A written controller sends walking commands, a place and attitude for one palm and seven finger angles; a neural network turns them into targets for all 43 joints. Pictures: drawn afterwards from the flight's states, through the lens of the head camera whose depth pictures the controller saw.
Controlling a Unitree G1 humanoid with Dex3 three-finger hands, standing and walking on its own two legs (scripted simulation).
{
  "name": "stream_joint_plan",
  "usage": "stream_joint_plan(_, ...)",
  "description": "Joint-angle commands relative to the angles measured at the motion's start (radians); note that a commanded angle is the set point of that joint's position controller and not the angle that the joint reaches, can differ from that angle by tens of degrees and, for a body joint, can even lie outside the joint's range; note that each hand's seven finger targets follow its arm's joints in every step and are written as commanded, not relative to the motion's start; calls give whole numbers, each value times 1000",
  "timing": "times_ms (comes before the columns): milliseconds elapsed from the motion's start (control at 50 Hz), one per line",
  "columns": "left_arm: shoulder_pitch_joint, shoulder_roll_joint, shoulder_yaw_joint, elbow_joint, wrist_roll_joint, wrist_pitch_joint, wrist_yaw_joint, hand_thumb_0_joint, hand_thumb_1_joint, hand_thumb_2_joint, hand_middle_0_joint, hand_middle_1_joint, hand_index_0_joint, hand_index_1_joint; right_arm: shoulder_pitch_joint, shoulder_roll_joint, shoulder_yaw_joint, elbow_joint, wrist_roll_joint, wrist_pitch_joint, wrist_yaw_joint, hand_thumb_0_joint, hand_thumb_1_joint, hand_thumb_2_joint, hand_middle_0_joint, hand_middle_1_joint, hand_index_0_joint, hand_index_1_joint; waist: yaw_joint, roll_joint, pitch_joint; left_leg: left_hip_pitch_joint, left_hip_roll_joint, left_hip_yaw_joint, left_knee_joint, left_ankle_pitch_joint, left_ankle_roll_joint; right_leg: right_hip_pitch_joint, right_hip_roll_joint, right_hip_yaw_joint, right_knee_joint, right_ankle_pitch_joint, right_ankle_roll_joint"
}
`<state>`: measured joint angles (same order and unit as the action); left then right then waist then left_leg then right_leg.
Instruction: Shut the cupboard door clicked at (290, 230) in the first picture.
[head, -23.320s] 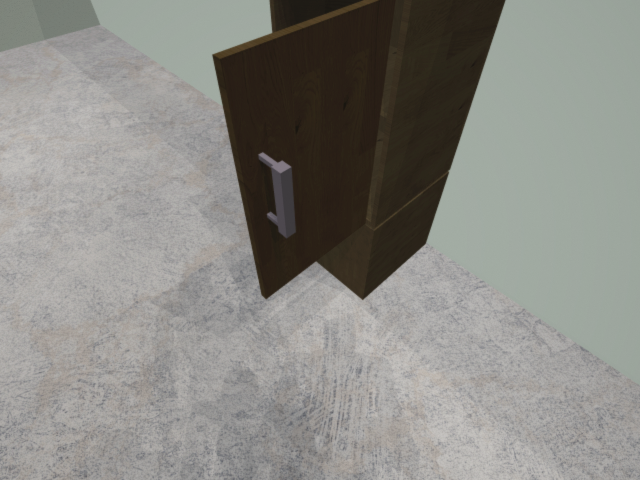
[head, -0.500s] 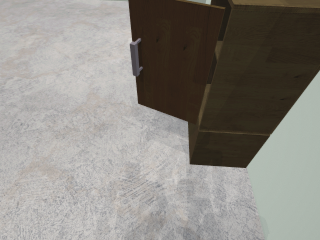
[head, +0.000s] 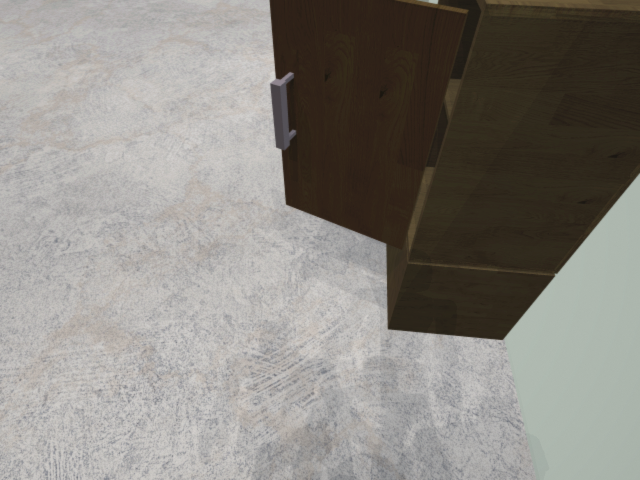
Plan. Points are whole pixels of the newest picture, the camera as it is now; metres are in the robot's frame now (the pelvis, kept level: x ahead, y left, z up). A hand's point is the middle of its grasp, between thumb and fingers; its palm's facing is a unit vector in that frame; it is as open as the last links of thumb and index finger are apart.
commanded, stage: walk to a spot facing it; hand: left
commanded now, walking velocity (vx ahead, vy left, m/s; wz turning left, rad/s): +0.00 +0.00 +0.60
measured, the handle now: (285, 111) +0.85 +0.12 -0.01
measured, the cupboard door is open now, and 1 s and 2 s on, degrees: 68 68 68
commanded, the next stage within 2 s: none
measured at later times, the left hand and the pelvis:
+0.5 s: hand out of the picture +0.03 +0.22 -0.15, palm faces +0.32 -0.89 -0.32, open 7.4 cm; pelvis -0.01 -0.03 -0.01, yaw +19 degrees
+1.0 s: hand out of the picture -0.10 +0.16 -0.17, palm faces +0.64 -0.71 -0.30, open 7.4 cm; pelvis -0.01 -0.06 -0.01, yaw +40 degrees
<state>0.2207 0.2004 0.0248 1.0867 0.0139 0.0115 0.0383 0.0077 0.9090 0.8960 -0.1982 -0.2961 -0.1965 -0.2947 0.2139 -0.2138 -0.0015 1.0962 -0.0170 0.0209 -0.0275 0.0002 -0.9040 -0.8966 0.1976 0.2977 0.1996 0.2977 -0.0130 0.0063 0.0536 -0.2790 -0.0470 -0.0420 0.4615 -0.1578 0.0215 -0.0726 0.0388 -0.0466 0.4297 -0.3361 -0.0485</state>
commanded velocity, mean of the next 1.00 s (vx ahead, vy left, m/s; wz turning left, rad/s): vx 0.00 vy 0.00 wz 0.60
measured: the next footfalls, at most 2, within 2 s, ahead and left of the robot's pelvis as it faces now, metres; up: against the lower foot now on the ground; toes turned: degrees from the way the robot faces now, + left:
right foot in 0.50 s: +0.07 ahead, -0.14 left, +0.00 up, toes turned +19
left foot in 0.82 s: -0.05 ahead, +0.10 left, +0.00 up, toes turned +37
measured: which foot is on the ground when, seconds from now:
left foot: down 0.00-0.50, up 0.52-0.80, down 0.82-1.00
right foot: down 0.00-0.18, up 0.20-0.48, down 0.50-0.82, up 0.84-1.00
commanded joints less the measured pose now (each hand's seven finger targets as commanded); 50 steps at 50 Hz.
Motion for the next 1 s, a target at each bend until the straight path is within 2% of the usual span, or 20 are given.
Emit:
stream_joint_plan(0, 77, 164, 52, -75, 1, 1, 13, 0, 900, 900, -200, -300, -200, -300, 28, -96, -42, -85, -1, 12, -1, 0, -900, -900, 200, 300, 200, 300, 19, -99, -7, -98, 73, -35, 183, 63, -8, -7, -301, 133, -38, 361, -90)
stream_joint_plan(60, 31, 171, 65, -123, 14, 2, 18, 0, 900, 900, -200, -300, -200, -300, 8, -87, -60, -130, -3, 26, 8, 0, -900, -900, 200, 300, 200, 300, 11, -136, 50, -194, 89, 35, 434, -323, -31, -30, -415, 135, -26, 592, -173)
stream_joint_plan(120, 15, 198, 76, -150, 7, -3, 10, 0, 900, 900, -200, -300, -200, -300, 74, -77, -59, -137, -7, 22, 19, 0, -900, -900, 200, 300, 200, 300, -30, -46, 11, -37, 90, 83, 154, -110, -24, -39, -351, -18, 225, 717, -74)
stream_joint_plan(140, 37, 179, 75, -166, -2, 2, 6, 0, 900, 900, -200, -300, -200, -300, 141, -118, -67, -134, -17, 14, 19, 0, -900, -900, 200, 300, 200, 300, -50, 129, -38, 83, 180, -97, 20, 273, 47, -173, -247, -86, 415, 493, 15)
stream_joint_plan(160, 39, 128, 61, -199, -11, 6, 2, 0, 900, 900, -200, -300, -200, -300, 174, -188, -80, -137, -20, 9, 14, 0, -900, -900, 200, 300, 200, 300, -44, 366, -45, 143, 371, -412, -71, 606, 188, -339, -95, -94, 633, -168, 80)
stream_joint_plan(180, 1, 138, 59, -222, 0, 13, 8, 0, 900, 900, -200, -300, -200, -300, 198, -200, -83, -127, -18, 16, 10, 0, -900, -900, 200, 300, 200, 300, -61, 208, -66, 91, 393, -449, -152, 340, 210, -330, -82, 24, 704, -329, 57)
stream_joint_plan(240, -65, 125, 71, -239, 8, 22, -6, 0, 900, 900, -200, -300, -200, -300, 77, -193, -84, -180, -23, 12, 2, 0, -900, -900, 200, 300, 200, 300, -22, 116, 0, -74, 326, -446, -233, -217, 157, -398, -112, 89, 713, -147, 70)
stream_joint_plan(420, 60, 112, 71, -248, 6, 18, -13, 0, 900, 900, -200, -300, -200, -300, -12, -207, -113, -231, -18, 28, 13, 0, -900, -900, 200, 300, 200, 300, 24, 152, -104, -105, 176, -343, -161, -171, 93, -155, -10, 2, 216, -62, 82)
stream_joint_plan(440, 113, 130, 77, -239, 7, 15, -11, 0, 900, 900, -200, -300, -200, -300, -42, -193, -114, -247, -12, 32, 15, 0, -900, -900, 200, 300, 200, 300, 52, 128, -107, -188, 133, -312, -122, -219, 61, -43, -20, 2, 72, -6, 76)
stream_joint_plan(460, 140, 200, 90, -248, 19, 3, -6, 0, 900, 900, -200, -300, -200, -300, -39, -148, -111, -262, -3, 38, 21, 0, -900, -900, 200, 300, 200, 300, 64, -17, -97, -314, 35, -224, 48, -305, -5, 43, -167, 168, -120, -114, 23)
stream_joint_plan(480, 93, 288, 107, -272, 31, 1, 1, 0, 900, 900, -200, -300, -200, -300, -31, -83, -109, -278, 0, 36, 28, 0, -900, -900, 200, 300, 200, 300, 62, -264, -63, -402, -83, -29, 402, -355, -77, -42, -468, 504, -287, -294, -109)
stream_joint_plan(500, -22, 274, 93, -301, 20, 4, 6, 0, 900, 900, -200, -300, -200, -300, -45, -130, -118, -283, -13, 37, 36, 0, -900, -900, 200, 300, 200, 300, 23, -183, -13, -344, -2, -49, 638, -384, -57, -228, -531, 453, -275, -222, -146)
stream_joint_plan(560, -131, 175, 73, -318, 21, -9, 6, 0, 900, 900, -200, -300, -200, -300, 6, -94, -108, -267, -9, 43, 52, 0, -900, -900, 200, 300, 200, 300, -51, -190, 6, -312, 65, 1, 738, -280, -68, -229, -371, 156, -118, 148, -101)
stream_joint_plan(680, 60, 243, 91, -258, 22, -13, 0, 0, 900, 900, -200, -300, -200, -300, -102, -61, -75, -302, 4, 29, 58, 0, -900, -900, 200, 300, 200, 300, 48, -206, -61, -179, 46, 133, 328, -299, -67, -1, -384, 16, 59, 672, -74)
stream_joint_plan(740, 50, 239, 95, -259, 15, -7, -6, 0, 900, 900, -200, -300, -200, -300, -46, -94, -78, -291, 2, 21, 54, 0, -900, -900, 200, 300, 200, 300, 12, -180, -102, -6, 44, 134, 90, -145, -51, -57, -371, -35, 161, 588, -14)
stream_joint_plan(760, 47, 220, 91, -264, 9, -2, -8, 0, 900, 900, -200, -300, -200, -300, 6, -146, -90, -278, -1, 13, 55, 0, -900, -900, 200, 300, 200, 300, -17, -55, -141, 155, 103, 53, -25, 53, -30, -170, -336, -87, 291, 439, 37)
stream_joint_plan(780, 68, 155, 78, -299, 2, 2, -15, 0, 900, 900, -200, -300, -200, -300, 52, -258, -117, -271, -12, 5, 47, 0, -900, -900, 200, 300, 200, 300, -38, 261, -190, 328, 359, -265, -35, 458, 84, -414, -201, -137, 493, -40, 115)
stream_joint_plan(800, -13, 131, 56, -342, 11, 6, -14, 0, 900, 900, -200, -300, -200, -300, 116, -300, -127, -249, -12, 13, 38, 0, -900, -900, 200, 300, 200, 300, -81, 281, -173, 302, 466, -357, -64, 596, 197, -496, -154, -55, 626, -347, 114)
stream_joint_plan(860, -84, 145, 68, -329, 7, 19, -15, 0, 900, 900, -200, -300, -200, -300, 24, -240, -108, -263, -17, 9, 11, 0, -900, -900, 200, 300, 200, 300, -51, 230, -106, 126, 335, -264, -72, 297, 157, -495, -153, 40, 701, -179, 111)
stream_joint_plan(980, 95, 122, 72, -274, 4, 9, -28, 0, 900, 900, -200, -300, -200, -300, -113, -223, -106, -307, -14, 23, 13, 0, -900, -900, 200, 300, 200, 300, 40, 147, -110, -61, 208, -204, -10, 66, 87, -169, -51, -42, 220, -3, 107)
